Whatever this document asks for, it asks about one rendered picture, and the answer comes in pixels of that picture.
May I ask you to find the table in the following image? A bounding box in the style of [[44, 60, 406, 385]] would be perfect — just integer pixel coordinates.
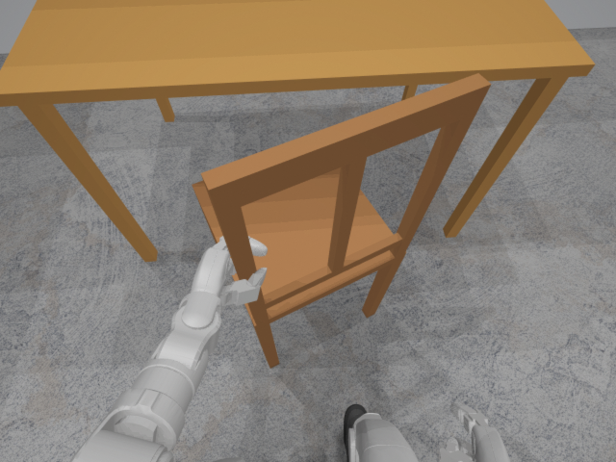
[[0, 0, 595, 262]]

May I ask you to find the chair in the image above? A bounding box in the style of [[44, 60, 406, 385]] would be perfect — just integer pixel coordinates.
[[192, 73, 492, 368]]

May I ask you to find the left robot upper arm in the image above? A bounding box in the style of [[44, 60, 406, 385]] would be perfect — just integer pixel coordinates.
[[76, 429, 174, 462]]

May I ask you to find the robot right shin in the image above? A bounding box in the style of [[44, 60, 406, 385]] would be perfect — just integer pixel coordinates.
[[354, 413, 382, 424]]

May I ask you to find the robot right hand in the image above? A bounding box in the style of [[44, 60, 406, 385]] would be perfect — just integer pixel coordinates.
[[440, 401, 510, 462]]

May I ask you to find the robot left forearm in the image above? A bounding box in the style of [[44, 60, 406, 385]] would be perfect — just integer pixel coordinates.
[[69, 292, 222, 462]]

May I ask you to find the robot left hand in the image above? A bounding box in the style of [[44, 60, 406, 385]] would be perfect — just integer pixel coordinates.
[[191, 236, 268, 306]]

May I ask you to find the right robot thigh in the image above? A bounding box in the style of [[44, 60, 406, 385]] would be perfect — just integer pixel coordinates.
[[348, 419, 419, 462]]

